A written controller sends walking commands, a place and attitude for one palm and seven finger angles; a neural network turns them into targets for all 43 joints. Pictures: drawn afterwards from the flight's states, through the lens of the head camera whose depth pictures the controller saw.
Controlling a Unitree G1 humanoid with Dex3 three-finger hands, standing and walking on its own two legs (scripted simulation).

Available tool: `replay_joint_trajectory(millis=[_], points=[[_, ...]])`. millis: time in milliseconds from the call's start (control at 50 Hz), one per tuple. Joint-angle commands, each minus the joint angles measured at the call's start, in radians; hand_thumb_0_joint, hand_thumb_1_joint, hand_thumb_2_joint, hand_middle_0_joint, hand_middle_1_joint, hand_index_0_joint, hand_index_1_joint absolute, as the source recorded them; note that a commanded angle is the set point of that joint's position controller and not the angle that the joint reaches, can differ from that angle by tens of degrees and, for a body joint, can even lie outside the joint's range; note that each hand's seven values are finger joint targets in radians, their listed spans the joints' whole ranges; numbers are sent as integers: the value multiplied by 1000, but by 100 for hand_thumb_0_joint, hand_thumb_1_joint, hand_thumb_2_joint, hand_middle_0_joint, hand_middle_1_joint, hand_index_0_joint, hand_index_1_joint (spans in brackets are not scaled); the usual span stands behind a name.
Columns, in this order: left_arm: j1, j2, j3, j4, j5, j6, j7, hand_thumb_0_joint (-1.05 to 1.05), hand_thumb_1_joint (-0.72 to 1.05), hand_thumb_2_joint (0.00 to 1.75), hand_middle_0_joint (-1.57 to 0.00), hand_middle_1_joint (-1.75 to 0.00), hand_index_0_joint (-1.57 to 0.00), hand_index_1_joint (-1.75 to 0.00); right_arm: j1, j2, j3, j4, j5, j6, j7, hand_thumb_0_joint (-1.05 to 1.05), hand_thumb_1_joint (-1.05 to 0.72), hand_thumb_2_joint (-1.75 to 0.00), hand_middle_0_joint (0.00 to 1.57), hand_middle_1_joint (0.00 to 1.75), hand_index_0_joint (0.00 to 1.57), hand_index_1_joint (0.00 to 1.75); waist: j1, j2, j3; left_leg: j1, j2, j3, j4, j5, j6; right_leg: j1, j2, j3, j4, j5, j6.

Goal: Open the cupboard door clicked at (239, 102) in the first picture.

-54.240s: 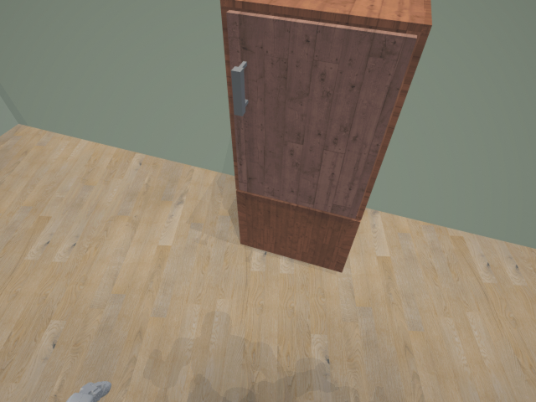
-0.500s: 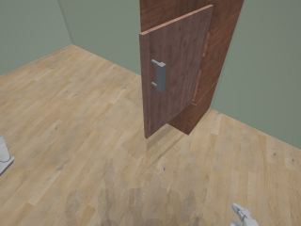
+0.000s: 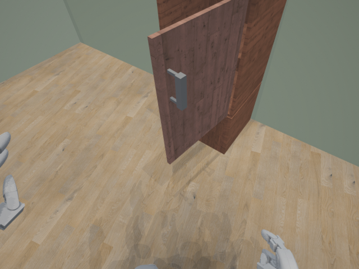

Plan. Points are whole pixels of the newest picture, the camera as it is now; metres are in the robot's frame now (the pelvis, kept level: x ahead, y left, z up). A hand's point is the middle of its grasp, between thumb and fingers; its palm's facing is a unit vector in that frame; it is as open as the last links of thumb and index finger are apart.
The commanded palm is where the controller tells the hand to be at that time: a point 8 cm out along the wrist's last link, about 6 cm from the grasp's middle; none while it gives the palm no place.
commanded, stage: stop stepping back and stand still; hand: left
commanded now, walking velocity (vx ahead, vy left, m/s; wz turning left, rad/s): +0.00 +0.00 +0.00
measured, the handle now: (176, 89) +0.60 +0.04 +0.04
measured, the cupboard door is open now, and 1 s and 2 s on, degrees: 82 82 82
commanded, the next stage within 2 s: let the arm hang, fingers relaxed in 0.46 s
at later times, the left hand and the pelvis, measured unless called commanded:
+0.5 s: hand (33, 183) +0.22 +0.25 +0.16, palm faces +0.37 -0.74 -0.56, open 7.4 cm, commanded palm +0.17 +0.29 +0.18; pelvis +0.03 -0.01 +0.00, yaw +0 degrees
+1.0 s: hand out of the picture -0.01 +0.17 -0.18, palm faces +0.10 -0.98 -0.20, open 7.0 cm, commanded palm none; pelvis -0.01 -0.01 +0.00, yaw +5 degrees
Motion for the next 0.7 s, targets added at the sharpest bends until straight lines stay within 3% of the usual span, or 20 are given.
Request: replay_joint_trajectory(millis=[0, 60, 100, 120, 160, 180, 220, 260, 280, 300, 320, 340, 420, 480, 520, 540, 560, 580, 640, 680], points=[[-132, 217, 161, -206, 5, -92, 57, 0, 90, 90, -20, -30, -20, -30, -114, -100, -33, -153, -7, -71, -39, 0, -90, -90, 20, 30, 20, 30, 12, -93, -144, -64, 10, 32, -62, -2, 9, 223, -255, 216, -113, 773, -37], [-188, 205, 144, -163, 4, -85, 72, 0, 90, 90, -20, -30, -20, -30, -102, -114, -40, -135, -8, -79, -59, 0, -90, -90, 20, 30, 20, 30, 9, -80, -184, 131, -33, 73, -270, 192, 32, 227, -197, 132, -42, 902, 48], [-179, 189, 124, -167, -6, -76, 71, 0, 90, 90, -20, -30, -20, -30, -85, -145, -62, -142, -2, -68, -57, 0, -90, -90, 20, 30, 20, 30, 3, -50, -244, 402, 42, 11, -323, 612, 81, 96, -130, 71, 92, 873, 140], [-172, 199, 132, -190, -5, -79, 70, 0, 90, 90, -20, -30, -20, -30, -68, -162, -72, -146, 1, -58, -51, 0, -90, -90, 20, 30, 20, 30, -2, 4, -286, 539, 115, -55, -258, 829, 121, -29, -98, 47, 170, 737, 160], [-101, 171, 115, -177, 4, -69, 60, 0, 90, 90, -20, -30, -20, -30, -47, -135, -73, -154, -2, -54, -30, 0, -90, -90, 20, 30, 20, 30, -1, 131, -262, 611, 199, -147, -258, 1025, 182, -201, -37, 31, 234, 156, 139], [-97, 164, 104, -191, 10, -59, 53, 0, 90, 90, -20, -30, -20, -30, -70, -124, -70, -156, -8, -52, -20, 0, -90, -90, 20, 30, 20, 30, 7, 158, -202, 519, 202, -141, -291, 984, 161, -182, -31, 27, 134, -25, 109], [-89, 182, 128, -204, 14, -40, 48, 0, 90, 90, -20, -30, -20, -30, -108, -128, -64, -164, -1, -52, -19, 0, -90, -90, 20, 30, 20, 30, 5, 157, -105, 320, 181, -73, -338, 745, 101, -42, -41, -9, -58, 19, 97], [-37, 201, 149, -193, 11, -46, 48, 0, 90, 90, -20, -30, -20, -30, -114, -132, -56, -174, 3, -45, -23, 0, -90, -90, 20, 30, 20, 30, 9, 75, -88, 159, 119, -34, -286, 544, 63, 118, -64, 18, -176, 351, 94], [-9, 198, 154, -187, 6, -50, 46, 0, 90, 90, -20, -30, -20, -30, -106, -127, -56, -184, 5, -37, -19, 0, -90, -90, 20, 30, 20, 30, 0, -10, -117, 130, 67, 12, -211, 514, 37, 160, -109, 95, -166, 628, 77], [-9, 208, 162, -180, -1, -55, 48, 0, 90, 90, -20, -30, -20, -30, -101, -125, -51, -188, 5, -26, -15, 0, -90, -90, 20, 30, 20, 30, -3, -80, -156, 76, 27, 54, -122, 375, 19, 212, -182, 155, -136, 912, 64], [-22, 205, 170, -164, -13, -64, 52, 0, 90, 90, -20, -30, -20, -30, -104, -126, -52, -189, 12, -20, -12, 0, -90, -90, 20, 30, 20, 30, 7, -173, -179, -15, -4, 57, -39, 74, 9, 284, -260, 203, -109, 1125, 84], [-6, 221, 192, -144, -16, -74, 54, 0, 90, 90, -20, -30, -20, -30, -116, -120, -50, -187, 17, -16, -13, 0, -90, -90, 20, 30, 20, 30, 18, -174, -196, -64, -9, 30, 10, -78, 12, 300, -298, 228, -103, 1190, 115], [-14, 200, 182, -157, -12, -79, 56, 0, 90, 90, -20, -30, -20, -30, -123, -104, -27, -202, 1, -7, -35, 0, -90, -90, 20, 30, 20, 30, 20, -80, -185, -21, -10, 54, -173, 50, 22, 301, -229, 152, -104, 960, 41], [-91, 167, 118, -165, -20, -65, 57, 0, 90, 90, -20, -30, -20, -30, -106, -133, -41, -181, -3, -13, -44, 0, -90, -90, 20, 30, 20, 30, 8, -71, -190, 212, -6, 51, -326, 327, 35, 168, -164, 96, -91, 824, 109], [-140, 177, 100, -177, -17, -58, 58, 0, 90, 90, -20, -30, -20, -30, -92, -159, -56, -174, 0, -16, -48, 0, -90, -90, 20, 30, 20, 30, 9, -27, -213, 390, 80, -12, -315, 622, 79, 34, -101, 67, -43, 668, 172], [-180, -1, -323, 569, 47, 39, -50, 0, 90, 90, -20, -30, -20, -30, -139, -272, -72, -16, 3, -93, 44, 0, -90, -90, 20, 30, 20, 30, -62, 20, -133, 302, 153, -139, -207, 748, 111, -173, -120, -13, 184, 467, 100], [-196, -5, -304, 612, 73, 139, -86, 0, 90, 90, -20, -30, -20, -30, -20, -328, -95, 43, -19, -22, 38, 0, -90, -90, 20, 30, 20, 30, -57, 118, -137, 236, 237, -235, -269, 822, 201, -184, -88, 54, 293, 67, 86], [-205, -30, -292, 599, 71, 179, -91, 0, 90, 90, -20, -30, -20, -30, -11, -288, -80, 30, -22, 19, 27, 0, -90, -90, 20, 30, 20, 30, -43, 158, -90, 173, 267, -287, -330, 858, 250, -229, -44, 68, 400, -237, 90], [-272, -76, -345, 775, 72, 193, -103, 0, 90, 90, -20, -30, -20, -30, -81, -206, -36, 22, -60, 43, 21, 0, -90, -90, 20, 30, 20, 30, 6, -19, -101, 57, 241, -257, -359, 522, 232, -170, -63, 123, 358, -244, 91], [-271, -92, -360, 909, 82, 197, -110, 0, 90, 90, -20, -30, -20, -30, -99, -191, -31, 43, -57, 65, 22, 0, -90, -90, 20, 30, 20, 30, 35, -105, -145, 31, 172, -172, -341, 323, 165, -38, -49, 46, 164, -73, 91]])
